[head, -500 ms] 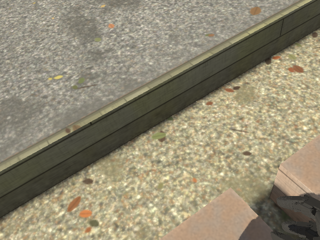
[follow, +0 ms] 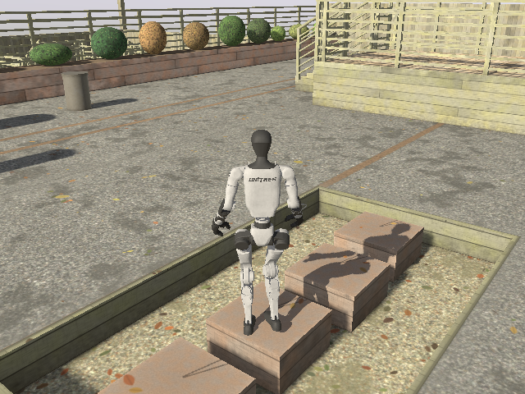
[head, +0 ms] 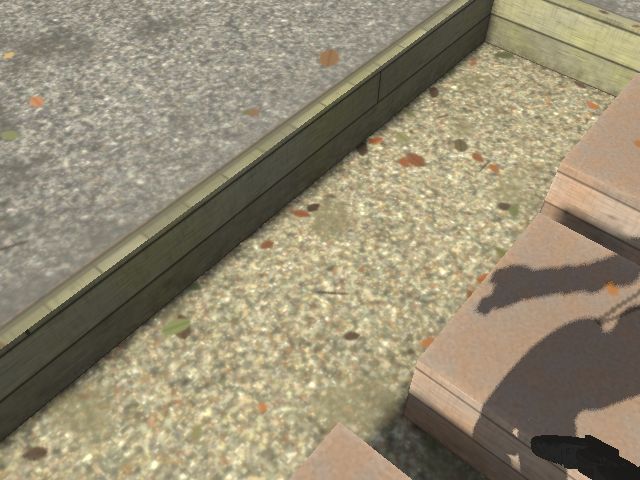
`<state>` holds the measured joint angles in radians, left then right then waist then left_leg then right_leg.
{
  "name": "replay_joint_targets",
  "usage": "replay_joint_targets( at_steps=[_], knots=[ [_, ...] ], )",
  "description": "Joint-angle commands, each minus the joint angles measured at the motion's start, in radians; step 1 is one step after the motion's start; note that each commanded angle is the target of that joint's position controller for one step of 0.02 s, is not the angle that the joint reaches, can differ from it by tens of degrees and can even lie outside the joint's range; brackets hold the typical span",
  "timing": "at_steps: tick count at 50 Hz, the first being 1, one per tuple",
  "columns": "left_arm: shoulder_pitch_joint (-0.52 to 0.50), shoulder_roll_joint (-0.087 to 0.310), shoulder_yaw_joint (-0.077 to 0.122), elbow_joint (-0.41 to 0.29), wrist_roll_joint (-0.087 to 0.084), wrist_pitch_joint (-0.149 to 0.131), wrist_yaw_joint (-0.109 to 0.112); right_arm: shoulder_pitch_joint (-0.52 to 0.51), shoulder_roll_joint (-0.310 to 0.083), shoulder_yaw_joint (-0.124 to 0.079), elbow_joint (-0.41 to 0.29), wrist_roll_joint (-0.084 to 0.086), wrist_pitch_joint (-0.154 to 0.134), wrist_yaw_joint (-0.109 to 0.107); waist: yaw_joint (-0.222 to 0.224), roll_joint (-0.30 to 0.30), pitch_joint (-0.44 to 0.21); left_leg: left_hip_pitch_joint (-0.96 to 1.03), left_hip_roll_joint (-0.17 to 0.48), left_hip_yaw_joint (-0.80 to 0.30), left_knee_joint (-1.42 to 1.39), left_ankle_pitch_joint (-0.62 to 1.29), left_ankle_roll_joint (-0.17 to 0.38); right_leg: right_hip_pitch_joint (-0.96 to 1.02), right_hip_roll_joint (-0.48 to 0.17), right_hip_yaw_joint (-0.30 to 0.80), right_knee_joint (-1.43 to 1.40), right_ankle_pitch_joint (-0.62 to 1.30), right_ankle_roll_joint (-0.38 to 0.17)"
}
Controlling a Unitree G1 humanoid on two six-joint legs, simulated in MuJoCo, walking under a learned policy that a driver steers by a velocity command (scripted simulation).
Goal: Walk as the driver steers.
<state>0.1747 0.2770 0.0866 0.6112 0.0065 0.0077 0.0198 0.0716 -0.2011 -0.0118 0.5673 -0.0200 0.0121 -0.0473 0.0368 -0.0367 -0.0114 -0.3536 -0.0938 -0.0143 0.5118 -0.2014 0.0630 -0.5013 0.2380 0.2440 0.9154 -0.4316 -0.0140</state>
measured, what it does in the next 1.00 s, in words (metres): steps on the spot, turning right: right foot, then left foot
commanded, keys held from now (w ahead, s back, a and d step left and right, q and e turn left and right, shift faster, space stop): e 0.98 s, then w+e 0.02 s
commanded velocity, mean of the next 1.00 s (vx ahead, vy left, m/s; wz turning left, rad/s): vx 0.00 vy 0.00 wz -0.60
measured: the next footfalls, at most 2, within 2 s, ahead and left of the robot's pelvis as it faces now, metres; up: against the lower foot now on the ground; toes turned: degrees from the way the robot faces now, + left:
right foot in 0.40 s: +0.05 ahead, -0.13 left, +0.00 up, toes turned -17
left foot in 0.88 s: +0.16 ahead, +0.04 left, +0.00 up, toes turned -36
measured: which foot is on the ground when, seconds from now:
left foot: down 0.00-0.40, up 0.42-0.86, down 0.88-1.00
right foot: up 0.00-0.38, down 0.40-0.88, up 0.90-1.00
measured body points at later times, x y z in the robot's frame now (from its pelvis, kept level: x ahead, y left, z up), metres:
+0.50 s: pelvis +0.02 -0.03 -0.01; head +0.03 -0.05 +0.44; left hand +0.27 +0.14 -0.09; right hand +0.04 -0.33 -0.13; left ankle +0.03 +0.10 -0.68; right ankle +0.01 -0.11 -0.73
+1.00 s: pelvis +0.06 +0.01 +0.00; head +0.09 +0.03 +0.45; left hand +0.34 +0.13 -0.11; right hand +0.05 -0.28 -0.07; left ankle +0.12 +0.07 -0.73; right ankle -0.01 -0.09 -0.65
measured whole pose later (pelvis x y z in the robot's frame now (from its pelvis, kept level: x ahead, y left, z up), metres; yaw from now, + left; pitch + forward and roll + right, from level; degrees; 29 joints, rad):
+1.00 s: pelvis +0.06 +0.01 +0.00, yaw -38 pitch +2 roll +0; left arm 0.20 0.29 0.09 0.64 0.02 0.03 -0.04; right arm 0.19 -0.18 -0.01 0.61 -0.02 0.00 -0.03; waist 0.01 -0.07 -0.02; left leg -0.33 -0.02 0.05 0.57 -0.28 0.06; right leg -0.60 0.10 0.09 1.17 -0.40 0.02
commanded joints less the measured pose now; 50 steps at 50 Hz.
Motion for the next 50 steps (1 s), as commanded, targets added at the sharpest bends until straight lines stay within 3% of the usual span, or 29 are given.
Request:
replay_joint_targets(
  at_steps=[1, 4, 8, 10, 11, 13, 16, 18, 19, 20, 21, 22, 23, 24, 25, 27, 30, 35, 38, 39, 41, 42, 43, 44, 45, 46, 47, 48, 50],
  knots=[
    [-0.024, 0.118, 0.022, -0.060, 0.010, -0.010, -0.002, -0.044, -0.047, -0.017, -0.096, -0.020, -0.043, 0.000, -0.017, 0.063, -0.149, 0.251, 0.381, -0.294, -0.158, 0.423, 0.226, -0.199, -0.141, -0.104, 0.373, 0.010, 0.060],
    [-0.047, 0.103, 0.017, -0.052, 0.004, 0.022, -0.027, 0.010, -0.081, -0.019, -0.059, -0.014, -0.052, -0.005, -0.037, 0.085, -0.129, 0.289, 0.317, -0.149, -0.118, 0.634, 0.197, -0.236, -0.143, -0.155, 0.460, 0.080, 0.080],
    [-0.065, 0.075, 0.006, -0.050, 0.006, 0.049, -0.040, 0.097, -0.101, -0.029, -0.020, -0.014, -0.054, -0.003, -0.053, 0.146, -0.111, 0.330, 0.324, -0.070, -0.085, 0.698, 0.175, -0.264, -0.164, -0.192, 0.420, 0.136, 0.090],
    [-0.082, 0.066, 0.004, -0.051, 0.004, 0.058, -0.045, 0.105, -0.099, -0.029, -0.009, -0.011, -0.054, 0.002, -0.054, 0.189, -0.096, 0.317, 0.318, -0.036, -0.081, 0.647, 0.165, -0.238, -0.179, -0.208, 0.335, 0.156, 0.085],
    [-0.086, 0.060, 0.000, -0.053, -0.007, 0.060, -0.049, 0.096, -0.102, -0.032, -0.008, -0.017, -0.046, 0.009, -0.049, 0.220, -0.092, 0.307, 0.311, -0.006, -0.072, 0.613, 0.149, -0.204, -0.189, -0.225, 0.257, 0.151, 0.082],
    [-0.119, 0.035, -0.012, -0.062, -0.007, 0.064, -0.053, 0.108, -0.122, -0.041, -0.001, -0.020, -0.040, 0.018, -0.066, 0.245, -0.080, 0.243, 0.319, 0.025, -0.068, 0.499, 0.147, -0.108, -0.198, -0.261, 0.132, 0.116, 0.060],
    [-0.125, 0.027, -0.022, -0.067, -0.007, 0.062, -0.056, 0.121, -0.164, -0.062, -0.004, -0.025, -0.023, 0.017, -0.075, 0.264, -0.062, 0.162, 0.339, 0.029, -0.066, 0.197, 0.145, 0.014, -0.197, -0.308, -0.046, -0.035, 0.022],
    [-0.082, 0.020, -0.027, -0.064, -0.010, 0.050, -0.052, 0.114, -0.189, -0.076, -0.004, -0.021, -0.013, 0.013, -0.054, 0.261, -0.054, 0.102, 0.346, 0.029, -0.040, 0.075, 0.125, 0.134, -0.196, -0.328, -0.218, -0.009, -0.012],
    [-0.027, 0.013, -0.029, -0.043, -0.010, 0.037, -0.050, 0.117, -0.196, -0.081, 0.005, -0.012, -0.004, 0.015, -0.025, 0.216, -0.054, 0.047, 0.334, 0.059, 0.022, 0.032, 0.097, 0.248, -0.181, -0.341, -0.357, 0.074, -0.031],
    [0.016, 0.035, -0.025, -0.031, 0.000, 0.013, -0.046, 0.199, -0.186, -0.085, 0.040, -0.015, 0.005, 0.024, -0.020, 0.077, -0.078, -0.028, 0.301, 0.116, 0.151, -0.075, 0.044, 0.378, -0.183, -0.276, -0.459, 0.159, -0.030],
    [0.036, 0.112, -0.011, -0.068, 0.011, -0.010, -0.041, 0.223, -0.133, -0.073, 0.021, -0.024, 0.012, 0.032, -0.021, -0.165, -0.095, -0.235, 0.241, 0.190, 0.416, -0.353, -0.035, 0.504, -0.418, 0.097, -0.522, 0.311, -0.063],
    [0.077, 0.215, 0.030, -0.102, 0.001, -0.004, -0.027, 0.080, -0.138, -0.062, -0.079, -0.004, 0.017, 0.029, 0.046, -0.294, -0.128, -0.422, 0.107, 0.105, 0.577, -0.477, -0.089, 0.475, -0.586, 0.418, -0.542, 0.469, -0.224],
    [0.108, 0.157, 0.020, -0.097, -0.001, 0.000, -0.023, 0.046, -0.176, -0.072, -0.064, 0.002, 0.019, 0.026, 0.061, -0.160, -0.139, -0.404, 0.134, 0.006, 0.684, -0.416, -0.110, 0.461, -0.567, 0.367, -0.549, 0.476, -0.273],
    [0.052, 0.104, -0.001, -0.101, 0.008, 0.002, -0.013, 0.039, -0.165, -0.068, -0.049, 0.011, 0.023, 0.024, 0.021, -0.153, -0.074, -0.414, 0.141, -0.004, 0.710, -0.336, -0.120, 0.394, -0.522, 0.285, -0.546, 0.447, -0.261],
    [0.005, 0.066, -0.012, -0.112, 0.016, 0.002, -0.007, 0.037, -0.158, -0.065, -0.038, 0.009, 0.022, 0.017, -0.005, -0.128, -0.040, -0.401, 0.151, -0.017, 0.698, -0.268, -0.125, 0.346, -0.464, 0.220, -0.550, 0.435, -0.228],
    [-0.026, 0.044, -0.023, -0.121, 0.012, -0.010, -0.002, 0.047, -0.170, -0.070, -0.020, -0.010, 0.033, 0.013, -0.030, -0.097, -0.058, -0.358, 0.133, -0.016, 0.740, -0.184, -0.127, 0.293, -0.411, 0.156, -0.546, 0.516, -0.219],
    [0.005, 0.041, -0.023, -0.102, 0.011, -0.026, -0.004, 0.047, -0.155, -0.064, -0.017, -0.008, 0.039, 0.022, -0.033, -0.050, -0.093, -0.356, 0.108, -0.018, 0.737, -0.116, -0.118, 0.301, -0.381, 0.144, -0.547, 0.465, -0.213],
    [0.033, 0.055, -0.015, -0.091, 0.012, -0.023, 0.003, -0.022, -0.117, -0.044, -0.034, 0.002, 0.037, 0.038, -0.007, -0.084, -0.082, -0.310, 0.079, 0.000, 0.572, -0.069, -0.103, 0.250, -0.341, 0.173, -0.534, 0.341, -0.215],
    [0.038, 0.078, -0.003, -0.088, 0.015, -0.018, -0.005, -0.049, -0.100, -0.031, -0.054, 0.001, 0.027, 0.039, 0.001, -0.121, -0.070, -0.219, 0.055, 0.008, 0.430, -0.161, -0.090, 0.204, -0.319, 0.194, -0.518, 0.322, -0.220],
    [0.031, 0.087, 0.004, -0.083, 0.016, -0.018, -0.010, -0.042, -0.085, -0.029, -0.053, 0.011, 0.025, 0.037, 0.000, -0.132, -0.074, -0.171, 0.048, 0.009, 0.373, -0.209, -0.080, 0.188, -0.312, 0.203, -0.508, 0.338, -0.223],
    [0.003, 0.100, 0.014, -0.086, 0.011, -0.013, -0.020, 0.017, -0.081, -0.028, -0.044, 0.023, 0.017, 0.031, -0.023, -0.156, -0.077, -0.038, 0.047, -0.009, 0.221, -0.260, -0.058, 0.142, -0.299, 0.235, -0.484, 0.366, -0.207],
    [-0.029, 0.097, 0.017, -0.089, 0.002, -0.009, -0.023, 0.083, -0.067, -0.027, -0.025, 0.029, 0.014, 0.025, -0.060, -0.142, -0.079, 0.083, 0.049, -0.004, 0.081, -0.169, -0.047, 0.093, -0.280, 0.235, -0.459, 0.368, -0.180],
    [-0.029, 0.075, 0.016, -0.083, -0.007, -0.007, -0.028, 0.123, -0.066, -0.030, -0.010, 0.022, 0.011, 0.018, -0.079, -0.085, -0.086, 0.214, 0.046, 0.012, -0.035, -0.090, -0.048, 0.032, -0.247, 0.212, -0.416, 0.311, -0.135],
    [-0.026, 0.013, 0.006, -0.095, -0.016, -0.013, -0.031, 0.161, -0.133, -0.044, -0.015, -0.004, 0.002, 0.008, -0.083, 0.095, -0.103, 0.369, 0.227, -0.180, -0.140, -0.110, -0.014, -0.129, -0.178, 0.117, -0.226, 0.080, -0.058],
    [0.005, -0.005, 0.003, -0.118, -0.024, -0.009, -0.037, 0.129, -0.255, -0.070, -0.039, -0.015, 0.001, 0.006, -0.057, 0.324, -0.100, 0.367, 0.475, -0.430, -0.207, 0.005, 0.072, -0.314, -0.045, -0.138, 0.046, -0.182, 0.000],
    [-0.020, 0.091, 0.019, -0.104, 0.019, -0.009, -0.037, 0.147, -0.218, -0.079, -0.050, -0.018, -0.008, 0.008, -0.092, 0.288, -0.115, 0.241, 0.517, -0.511, -0.216, 0.023, 0.149, -0.287, -0.148, -0.153, 0.222, -0.165, 0.021],
    [-0.046, 0.100, 0.025, -0.082, 0.019, -0.006, -0.045, 0.100, -0.133, -0.052, -0.049, -0.012, -0.019, 0.011, -0.064, 0.193, -0.059, 0.169, 0.449, -0.434, -0.224, -0.045, 0.153, -0.263, -0.176, -0.129, 0.305, -0.074, 0.030],
    [-0.040, 0.097, 0.027, -0.061, 0.017, 0.002, -0.057, 0.054, -0.102, -0.043, -0.047, -0.005, -0.028, 0.013, -0.034, 0.151, -0.021, 0.117, 0.392, -0.340, -0.231, -0.055, 0.134, -0.244, -0.190, -0.134, 0.359, 0.000, 0.045],
    [-0.006, 0.099, 0.031, -0.034, 0.016, 0.022, -0.079, 0.046, -0.105, -0.043, -0.029, -0.003, -0.039, 0.010, -0.017, 0.172, -0.040, 0.125, 0.318, -0.207, -0.231, -0.015, 0.106, -0.234, -0.181, -0.155, 0.430, 0.099, 0.061]
  ],
)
